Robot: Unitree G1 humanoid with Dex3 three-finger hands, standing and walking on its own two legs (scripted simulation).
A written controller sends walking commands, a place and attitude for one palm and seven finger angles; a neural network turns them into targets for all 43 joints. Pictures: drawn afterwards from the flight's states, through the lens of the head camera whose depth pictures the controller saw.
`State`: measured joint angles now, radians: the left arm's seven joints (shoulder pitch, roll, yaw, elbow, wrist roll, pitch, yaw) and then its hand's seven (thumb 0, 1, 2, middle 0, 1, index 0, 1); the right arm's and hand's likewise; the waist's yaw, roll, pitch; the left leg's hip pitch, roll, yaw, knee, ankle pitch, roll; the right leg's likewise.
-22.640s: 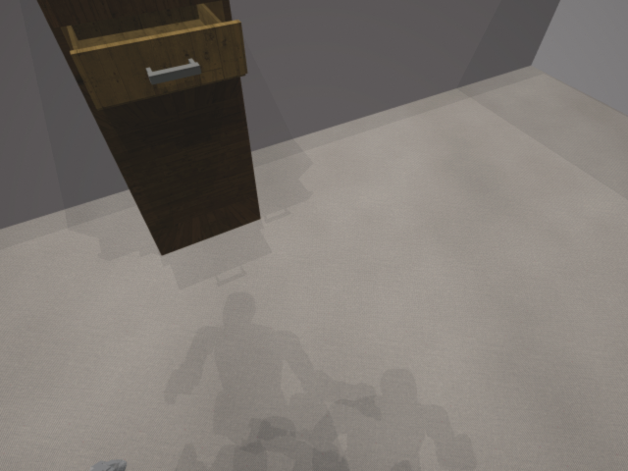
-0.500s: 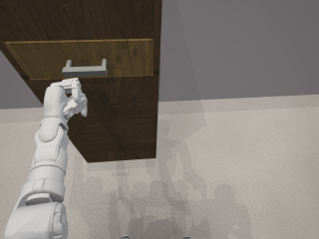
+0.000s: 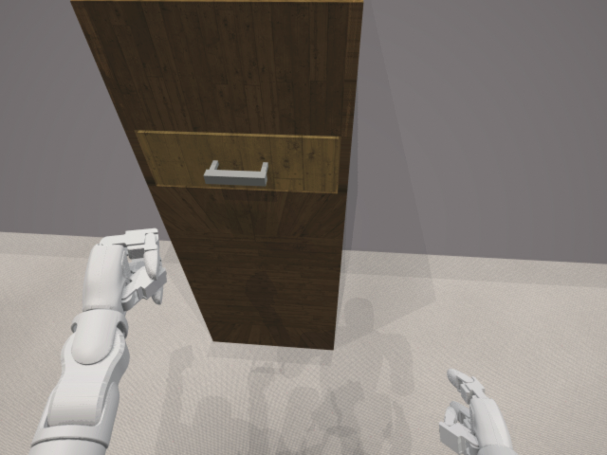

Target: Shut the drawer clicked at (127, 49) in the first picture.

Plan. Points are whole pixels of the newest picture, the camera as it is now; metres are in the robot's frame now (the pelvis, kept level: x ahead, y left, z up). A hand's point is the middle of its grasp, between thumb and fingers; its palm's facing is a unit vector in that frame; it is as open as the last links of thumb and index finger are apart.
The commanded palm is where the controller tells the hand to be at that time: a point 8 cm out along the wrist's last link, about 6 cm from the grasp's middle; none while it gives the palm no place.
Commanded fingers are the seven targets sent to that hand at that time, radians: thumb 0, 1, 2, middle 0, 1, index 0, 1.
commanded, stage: draw the hand back to the body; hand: left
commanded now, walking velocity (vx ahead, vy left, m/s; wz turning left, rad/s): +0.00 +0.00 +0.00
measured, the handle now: (237, 171) +0.61 +0.19 +0.04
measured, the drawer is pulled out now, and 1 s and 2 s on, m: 0.00 0.00 0.00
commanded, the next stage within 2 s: step back with the hand held close in 0.62 s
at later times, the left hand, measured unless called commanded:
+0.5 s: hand (63, 338) +0.18 +0.24 +0.17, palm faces +0.40 -0.83 -0.40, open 3.2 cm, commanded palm +0.14 +0.28 +0.18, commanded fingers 0.00 0.90 0.90 -1.40 -1.60 -1.40 -1.60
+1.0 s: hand (64, 329) +0.19 +0.26 +0.16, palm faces +0.29 -0.83 -0.47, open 3.2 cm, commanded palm +0.13 +0.30 +0.18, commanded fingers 0.00 0.90 0.90 -1.40 -1.60 -1.40 -1.60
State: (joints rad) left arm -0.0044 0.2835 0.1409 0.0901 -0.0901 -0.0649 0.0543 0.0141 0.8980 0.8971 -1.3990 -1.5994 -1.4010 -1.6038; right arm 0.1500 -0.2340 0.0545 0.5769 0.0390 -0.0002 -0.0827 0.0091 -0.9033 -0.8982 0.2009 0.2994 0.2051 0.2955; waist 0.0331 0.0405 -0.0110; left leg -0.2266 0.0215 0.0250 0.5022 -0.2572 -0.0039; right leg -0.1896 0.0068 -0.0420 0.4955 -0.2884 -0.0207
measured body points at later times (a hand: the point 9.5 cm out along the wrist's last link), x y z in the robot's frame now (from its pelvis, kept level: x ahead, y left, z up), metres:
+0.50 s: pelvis +0.00 +0.01 +0.01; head -0.02 -0.02 +0.46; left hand +0.15 +0.29 +0.19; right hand +0.19 -0.22 -0.08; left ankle +0.01 +0.12 -0.74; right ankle -0.01 -0.10 -0.74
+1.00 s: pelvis -0.01 +0.03 +0.01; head +0.01 +0.01 +0.46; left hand +0.17 +0.30 +0.18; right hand +0.17 -0.21 -0.08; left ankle +0.01 +0.12 -0.74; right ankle -0.01 -0.10 -0.74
